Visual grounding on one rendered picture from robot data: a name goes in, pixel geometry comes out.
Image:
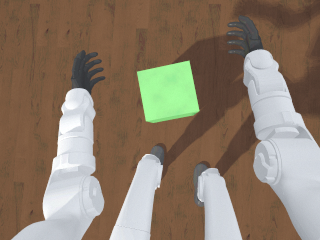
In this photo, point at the robot left shin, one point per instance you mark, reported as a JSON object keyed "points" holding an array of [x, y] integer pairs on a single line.
{"points": [[149, 156]]}

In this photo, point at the right robot forearm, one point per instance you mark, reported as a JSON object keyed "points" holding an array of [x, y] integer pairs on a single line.
{"points": [[271, 102]]}

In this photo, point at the robot right thigh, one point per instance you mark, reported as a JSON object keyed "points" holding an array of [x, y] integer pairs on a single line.
{"points": [[220, 219]]}

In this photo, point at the right robot upper arm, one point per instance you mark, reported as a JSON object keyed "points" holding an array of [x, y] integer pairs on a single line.
{"points": [[291, 166]]}

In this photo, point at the robot left hand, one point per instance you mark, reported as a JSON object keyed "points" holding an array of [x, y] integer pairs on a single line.
{"points": [[81, 78]]}

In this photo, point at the carton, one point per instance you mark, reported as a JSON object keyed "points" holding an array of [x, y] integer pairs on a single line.
{"points": [[168, 92]]}

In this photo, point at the left robot upper arm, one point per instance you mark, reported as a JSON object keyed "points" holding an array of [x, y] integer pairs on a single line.
{"points": [[70, 205]]}

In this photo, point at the left robot forearm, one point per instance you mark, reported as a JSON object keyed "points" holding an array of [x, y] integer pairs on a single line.
{"points": [[75, 138]]}

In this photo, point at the robot right hand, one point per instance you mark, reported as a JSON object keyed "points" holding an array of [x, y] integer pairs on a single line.
{"points": [[250, 35]]}

